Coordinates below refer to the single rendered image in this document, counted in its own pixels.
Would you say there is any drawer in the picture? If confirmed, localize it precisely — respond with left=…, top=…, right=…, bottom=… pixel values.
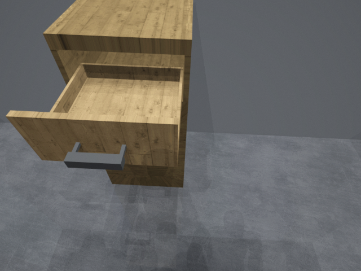
left=6, top=63, right=183, bottom=167

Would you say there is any handle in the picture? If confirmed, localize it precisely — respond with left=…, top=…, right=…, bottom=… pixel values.
left=64, top=142, right=126, bottom=171

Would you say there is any cabinet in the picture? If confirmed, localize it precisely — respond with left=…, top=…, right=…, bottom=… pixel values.
left=43, top=0, right=193, bottom=187

